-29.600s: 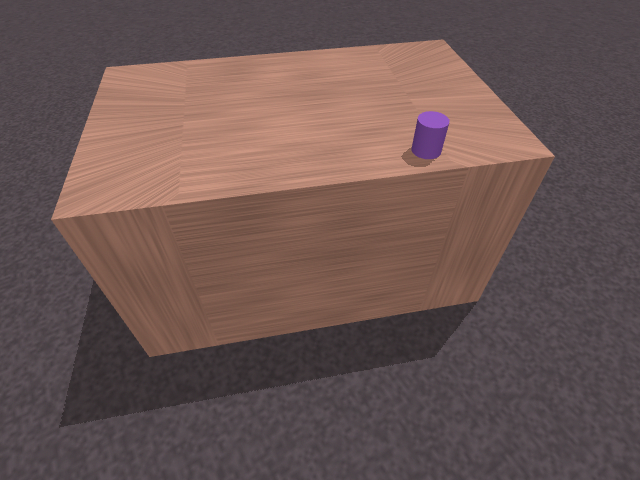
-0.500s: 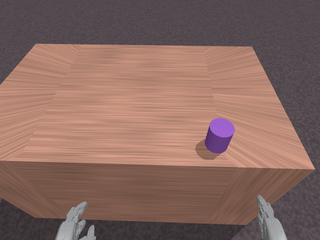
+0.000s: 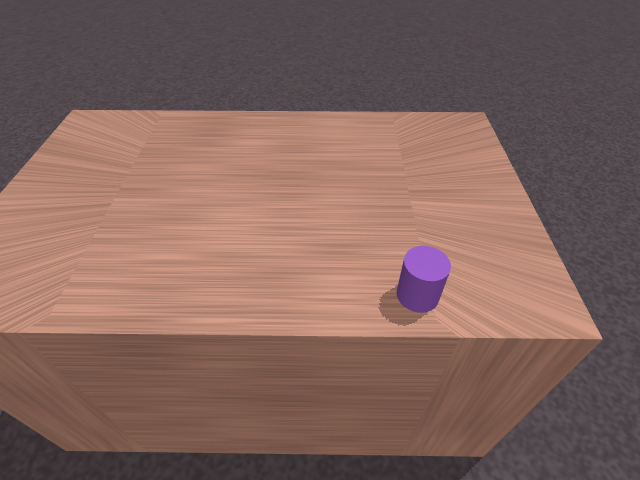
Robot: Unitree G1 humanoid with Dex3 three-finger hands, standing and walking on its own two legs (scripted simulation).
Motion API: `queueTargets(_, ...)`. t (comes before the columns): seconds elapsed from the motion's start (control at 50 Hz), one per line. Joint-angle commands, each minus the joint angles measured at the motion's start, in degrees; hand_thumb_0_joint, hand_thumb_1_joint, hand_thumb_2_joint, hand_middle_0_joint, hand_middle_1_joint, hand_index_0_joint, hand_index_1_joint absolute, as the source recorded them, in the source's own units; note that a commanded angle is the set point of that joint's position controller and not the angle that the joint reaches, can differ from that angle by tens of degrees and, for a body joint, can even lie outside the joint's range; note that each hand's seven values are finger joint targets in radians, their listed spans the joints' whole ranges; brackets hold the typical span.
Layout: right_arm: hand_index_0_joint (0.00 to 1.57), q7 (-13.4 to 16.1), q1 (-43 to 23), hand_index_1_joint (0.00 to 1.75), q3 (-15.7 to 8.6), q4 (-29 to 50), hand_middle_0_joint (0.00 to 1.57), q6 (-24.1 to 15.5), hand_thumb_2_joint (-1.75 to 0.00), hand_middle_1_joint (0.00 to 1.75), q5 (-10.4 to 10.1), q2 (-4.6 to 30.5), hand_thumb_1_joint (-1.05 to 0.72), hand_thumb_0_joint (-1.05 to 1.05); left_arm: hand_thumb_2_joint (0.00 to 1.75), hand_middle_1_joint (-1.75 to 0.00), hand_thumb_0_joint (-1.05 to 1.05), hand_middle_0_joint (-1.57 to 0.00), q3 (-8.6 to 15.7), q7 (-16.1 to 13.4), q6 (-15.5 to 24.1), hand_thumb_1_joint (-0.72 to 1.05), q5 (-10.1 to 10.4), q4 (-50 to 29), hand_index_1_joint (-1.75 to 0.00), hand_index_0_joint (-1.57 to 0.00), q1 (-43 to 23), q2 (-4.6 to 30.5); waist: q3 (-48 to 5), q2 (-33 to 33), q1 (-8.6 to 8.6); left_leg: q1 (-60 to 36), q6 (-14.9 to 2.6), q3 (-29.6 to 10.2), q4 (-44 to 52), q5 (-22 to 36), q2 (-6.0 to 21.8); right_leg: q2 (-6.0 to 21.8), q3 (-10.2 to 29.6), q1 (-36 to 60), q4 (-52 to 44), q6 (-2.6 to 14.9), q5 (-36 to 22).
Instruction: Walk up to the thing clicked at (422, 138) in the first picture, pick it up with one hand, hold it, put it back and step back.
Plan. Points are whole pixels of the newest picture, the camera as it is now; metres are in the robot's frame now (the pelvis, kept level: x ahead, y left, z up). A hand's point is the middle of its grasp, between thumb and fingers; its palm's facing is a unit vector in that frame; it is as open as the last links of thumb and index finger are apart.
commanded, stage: home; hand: right
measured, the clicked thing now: (422, 279) +0.46 -0.16 -0.06
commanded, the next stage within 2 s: stand in 1.58 s
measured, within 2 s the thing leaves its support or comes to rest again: neither
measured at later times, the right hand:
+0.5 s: hand out of the picture +0.03 -0.25 -0.13, palm faces -0.01 +0.93 -0.36, open 17.4 cm
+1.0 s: hand out of the picture +0.06 -0.25 -0.13, palm faces -0.01 +0.93 -0.36, open 17.3 cm
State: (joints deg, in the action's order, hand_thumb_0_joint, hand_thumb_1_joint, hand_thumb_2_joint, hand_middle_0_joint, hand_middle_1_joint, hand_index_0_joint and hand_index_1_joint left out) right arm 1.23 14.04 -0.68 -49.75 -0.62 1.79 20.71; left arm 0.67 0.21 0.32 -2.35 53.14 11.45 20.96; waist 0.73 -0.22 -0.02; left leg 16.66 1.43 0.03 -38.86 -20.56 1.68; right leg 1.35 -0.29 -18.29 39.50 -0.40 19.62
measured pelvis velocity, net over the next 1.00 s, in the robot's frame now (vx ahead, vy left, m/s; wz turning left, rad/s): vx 0.00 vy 0.01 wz -0.01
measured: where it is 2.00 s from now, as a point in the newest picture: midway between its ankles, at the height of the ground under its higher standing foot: outside the picture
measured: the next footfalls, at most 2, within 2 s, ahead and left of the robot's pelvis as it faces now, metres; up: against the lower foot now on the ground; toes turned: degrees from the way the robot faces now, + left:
none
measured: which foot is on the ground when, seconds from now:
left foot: down 0.00-1.00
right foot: down 0.00-1.00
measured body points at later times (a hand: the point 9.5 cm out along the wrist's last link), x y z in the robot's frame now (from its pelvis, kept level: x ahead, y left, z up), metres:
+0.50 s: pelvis -0.01 +0.01 +0.02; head -0.02 +0.01 +0.47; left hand +0.05 +0.30 -0.11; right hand +0.03 -0.30 -0.11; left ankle +0.00 +0.14 -0.72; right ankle +0.02 -0.13 -0.72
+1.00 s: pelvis +0.00 +0.01 +0.03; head +0.00 +0.02 +0.48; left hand +0.07 +0.31 -0.11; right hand +0.06 -0.29 -0.10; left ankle +0.00 +0.14 -0.72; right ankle +0.02 -0.13 -0.72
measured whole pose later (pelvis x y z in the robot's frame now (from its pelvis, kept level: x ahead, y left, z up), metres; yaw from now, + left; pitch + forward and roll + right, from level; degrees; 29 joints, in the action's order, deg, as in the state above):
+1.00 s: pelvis +0.00 +0.01 +0.03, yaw +0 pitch -3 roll +0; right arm 0.3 7.4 0.5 -65.3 -0.5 0.5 20.0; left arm -0.8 0.4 0.6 -1.0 65.9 7.0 19.7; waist 2.5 -0.4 0.2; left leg 6.4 0.8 0.7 -20.5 -11.3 1.4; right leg 1.5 0.0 -7.3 19.4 -1.5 9.3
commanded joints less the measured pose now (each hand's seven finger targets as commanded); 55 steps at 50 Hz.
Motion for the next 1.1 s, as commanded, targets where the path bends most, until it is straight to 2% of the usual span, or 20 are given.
queueTargets(0.0, 0.05, 0.2, -3.2, 0.05, -1.8, -0.1, 0.05, -2.1, -0.04, 0.05, 0.0, 10.5, 0.57, 0.0, 0.9, -0.3, 0.0, -0.2, 2.0, -0.8, 1.4, 0.9, 1.0, -1.5, -0.3, -0.2, -4.2, 10.0, -2.4, -0.2, -0.23, -3.2, -3.71, -5.2, 11.8, 11.7, 4.2, 4.0, 6.4, 4.1, -13.4, 3.21, -9.7)
queueTargets(0.04, 0.05, 0.2, -4.1, 0.05, -1.5, -2.1, 0.05, -1.8, -0.04, 0.05, -0.1, 10.5, 0.57, 0.0, 0.9, -0.3, 0.0, -0.2, 1.8, -0.7, 1.1, 0.9, 1.0, 0.5, -0.3, -0.2, -4.4, 10.5, -0.5, -1.3, 0.01, -4.1, -3.29, -4.9, 14.3, 8.3, 4.0, 4.5, 7.4, 3.5, -17.3, 3.08, -5.7)
queueTargets(0.08, 0.05, 0.1, -3.5, 0.05, -1.2, -4.4, 0.05, -1.8, -0.04, 0.05, -0.3, 10.9, 0.56, 0.0, 0.9, -0.3, 0.0, -0.2, 1.7, -0.7, 1.2, 0.9, 1.0, 1.8, -0.3, -0.2, -5.2, 11.1, -0.5, -0.9, 0.5, -5.3, -3.01, -4.5, 15.8, 9.3, 4.1, 4.8, 7.6, 5.2, -18.6, 2.92, -6.5)
queueTargets(0.18, 0.05, -0.1, -4.7, 0.05, -1.1, -7.8, 0.05, -1.5, -0.05, 0.05, -0.3, 11.8, 0.56, 0.0, 0.9, -0.3, 0.0, -0.2, 1.7, -0.5, 0.9, 0.9, 1.3, 5.1, -0.3, -0.2, -4.7, 11.7, 3.1, 0.1, -0.4, -1.1, -3.01, -5.6, 21.2, 0.4, 4.3, 4.0, 6.7, 7.2, -20.6, 2.18, -0.7)
queueTargets(0.2, 0.05, -0.1, -4.7, 0.05, -1.1, -8.2, 0.05, -1.5, -0.05, 0.05, -0.3, 11.7, 0.56, 0.0, 0.9, -0.3, 0.0, -0.2, 1.5, -0.3, 0.9, 0.9, 1.2, 5.5, -0.3, -0.2, -4.3, 11.3, 2.8, 0.7, -0.41, -2.3, -3.05, -5.5, 21.3, 0.3, 4.5, 4.1, 6.7, 6.6, -21.1, 2.19, -0.7)
queueTargets(0.22, 0.05, -0.1, -4.8, 0.05, -1.2, -8.6, 0.05, -1.6, -0.05, 0.05, -0.4, 12.0, 0.56, 0.0, 0.9, -0.3, 0.0, -0.2, 1.4, -0.4, 1.1, 0.9, 1.2, 5.8, -0.3, -0.2, -4.6, 11.0, 1.0, 1.3, -0.3, -3.2, -3.16, -5.7, 21.3, 2.3, 4.8, 4.3, 6.5, 8.4, -20.7, 2.25, -3.3)
queueTargets(0.3, 0.05, -0.1, -5.2, 0.05, -1.1, -10.0, 0.05, -1.7, -0.05, 0.05, -0.5, 11.8, 0.55, 0.0, 0.9, -0.3, 0.0, -0.2, 1.3, -0.4, 1.1, 0.9, 1.4, 7.2, -0.3, -0.2, -4.7, 10.8, 1.3, 2.0, -0.3, -3.8, -2.9, -5.7, 22.7, 2.5, 5.1, 4.2, 6.2, 8.4, -21.2, 1.92, -5.0)
queueTargets(0.34, 0.05, -0.1, -5.3, 0.05, -1.0, -10.5, 0.05, -1.8, -0.04, 0.05, -0.6, 11.3, 0.57, 0.0, 0.9, -0.3, 0.0, -0.2, 1.1, -0.4, 1.2, 0.9, 1.4, 7.7, -0.3, -0.2, -4.9, 10.6, 0.7, 1.2, -0.19, -5.4, -2.8, -5.4, 22.5, 5.7, 5.2, 4.5, 6.3, 8.8, -21.1, 1.91, -7.5)
queueTargets(0.44, 0.05, -0.2, -6.0, 0.05, -1.0, -11.3, 0.05, -1.5, -0.05, 0.05, -0.7, 11.6, 0.55, 0.0, 0.9, -0.3, 0.0, -0.2, 1.0, -0.5, 1.1, 0.9, 1.3, 8.8, -0.3, -0.2, -4.9, 10.7, 1.9, 0.1, -0.15, -6.2, -2.75, -5.1, 22.5, 4.9, 5.1, 4.4, 6.2, 7.6, -22.6, 1.65, -5.6)
queueTargets(0.48, 0.05, -0.2, -6.1, 0.05, -0.8, -11.4, 0.05, -1.6, -0.06, 0.05, -0.9, 11.4, 0.54, 0.0, 0.9, -0.3, 0.0, -0.2, 0.9, -0.6, 1.2, 0.9, 1.4, 9.0, -0.3, -0.2, -4.9, 10.4, 0.5, 0.4, -0.23, -6.4, -2.79, -4.9, 22.4, 8.2, 5.3, 4.9, 6.3, 9.6, -22.3, 1.64, -9.4)
queueTargets(0.5, 0.05, -0.2, -6.0, 0.05, -0.8, -11.7, 0.05, -1.4, -0.06, 0.05, -0.9, 11.3, 0.55, 0.0, 0.9, -0.3, 0.0, -0.2, 1.0, -0.6, 1.2, 0.9, 1.5, 9.4, -0.3, -0.2, -5.1, 10.8, 2.3, -0.5, -0.03, -5.5, -2.61, -4.7, 22.8, 6.2, 4.7, 4.6, 6.4, 8.3, -23.1, 1.4, -6.5)
queueTargets(0.54, 0.05, -0.2, -6.3, 0.05, -0.9, -11.7, 0.05, -1.4, -0.06, 0.05, -0.9, 11.4, 0.53, 0.0, 0.9, -0.3, 0.0, -0.2, 0.8, -0.6, 1.2, 0.9, 1.4, 9.5, -0.3, -0.2, -4.9, 10.5, 1.1, 0.0, 0.01, -7.6, -2.84, -4.7, 22.4, 7.8, 5.3, 4.8, 6.3, 7.9, -23.1, 1.44, -8.4)
queueTargets(0.58, 0.05, -0.2, -6.4, 0.05, -0.9, -12.0, 0.05, -1.2, -0.06, 0.05, -0.8, 11.8, 0.54, 0.0, 0.9, -0.3, 0.0, -0.2, 1.1, -0.6, 0.9, 0.9, 1.6, 9.7, -0.3, -0.2, -5.5, 10.8, 2.6, 0.7, 0.02, -5.4, -2.71, -5.0, 23.7, 3.4, 5.1, 4.4, 6.1, 8.2, -23.0, 1.41, -5.8)
queueTargets(0.62, 0.05, -0.3, -7.2, 0.05, -1.0, -11.6, 0.05, -1.2, -0.06, 0.05, -1.0, 11.6, 0.54, 0.0, 0.9, -0.3, 0.0, -0.2, 0.9, -0.7, 1.1, 0.9, 1.4, 9.8, -0.3, -0.2, -5.2, 10.8, 0.4, -0.6, -0.08, -7.7, -2.84, -4.8, 22.6, 9.1, 5.4, 5.0, 6.1, 9.3, -22.8, 1.58, -9.6)
queueTargets(0.68, 0.05, -0.4, -6.8, 0.06, -0.9, -12.0, 0.05, -1.1, -0.06, 0.06, -1.0, 11.6, 0.53, 0.0, 0.9, -0.3, 0.0, -0.2, 0.9, -0.7, 1.2, 0.9, 1.5, 9.9, -0.3, -0.2, -5.6, 11.0, 1.4, -0.3, 0.26, -7.3, -2.81, -4.3, 22.5, 8.1, 5.0, 5.1, 6.4, 8.8, -24.0, 1.2, -7.8)
queueTargets(0.8, 0.05, -0.4, -8.0, 0.06, -0.9, -12.1, 0.05, -1.2, -0.07, 0.06, -1.1, 11.6, 0.53, 0.0, 0.9, -0.3, 0.0, -0.2, 0.7, -0.8, 1.4, 0.9, 1.6, 9.9, -0.3, -0.2, -5.8, 10.7, -0.9, -0.1, 0.13, -9.0, -2.72, -4.4, 22.1, 14.6, 5.6, 5.6, 5.7, 11.5, -23.2, 1.11, -14.8)
queueTargets(0.86, 0.05, -0.3, -8.2, 0.06, -0.9, -12.3, 0.05, -1.0, -0.07, 0.06, -1.1, 11.7, 0.53, 0.0, 0.9, -0.3, 0.0, -0.2, 0.9, -0.9, 1.2, 0.9, 1.6, 10.0, -0.3, -0.2, -6.5, 10.7, 0.1, 0.1, 0.1, -8.1, -2.72, -4.3, 22.8, 11.9, 5.4, 5.3, 5.4, 11.1, -23.7, 0.9, -12.1)
queueTargets(0.9, 0.05, -0.4, -8.3, 0.05, -0.8, -12.4, 0.05, -1.1, -0.06, 0.05, -1.1, 11.5, 0.53, 0.0, 0.9, -0.3, 0.0, -0.2, 0.8, -0.8, 1.2, 0.9, 1.6, 10.1, -0.3, -0.2, -6.2, 10.5, 0.1, 0.2, 0.08, -9.2, -2.55, -4.3, 23.0, 13.1, 5.6, 5.5, 5.4, 10.5, -23.9, 1.06, -12.6)
queueTargets(0.96, 0.06, -0.4, -8.5, 0.06, -0.9, -12.5, 0.06, -1.0, -0.08, 0.06, -1.1, 11.5, 0.5, 0.0, 0.9, -0.3, 0.0, -0.2, 0.9, -0.7, 1.2, 0.9, 1.5, 9.9, -0.3, -0.2, -6.3, 10.6, 0.4, 0.4, 0.06, -8.6, -2.61, -4.2, 23.4, 10.1, 5.4, 5.4, 5.5, 10.3, -24.3, 0.98, -10.8)
queueTargets(1.08, 0.06, -0.3, -8.8, 0.06, -1.1, -12.3, 0.06, -1.2, -0.08, 0.06, -1.1, 12.0, 0.51, 0.0, 0.9, -0.3, 0.0, -0.2, 0.9, -0.9, 1.3, 0.9, 1.6, 9.8, -0.3, -0.2, -6.7, 10.4, -2.4, -0.1, 0.02, -10.7, -2.56, -4.2, 22.6, 19.1, 6.1, 5.9, 4.8, 12.9, -22.9, 0.89, -18.5)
